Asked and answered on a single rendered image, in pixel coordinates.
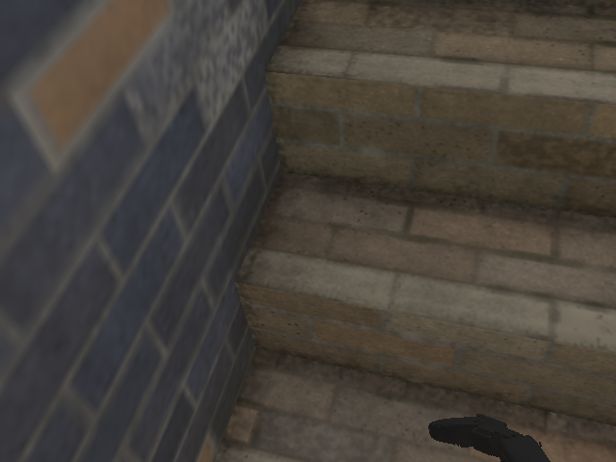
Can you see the right robot hand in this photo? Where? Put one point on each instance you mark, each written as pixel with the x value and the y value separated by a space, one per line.
pixel 489 436

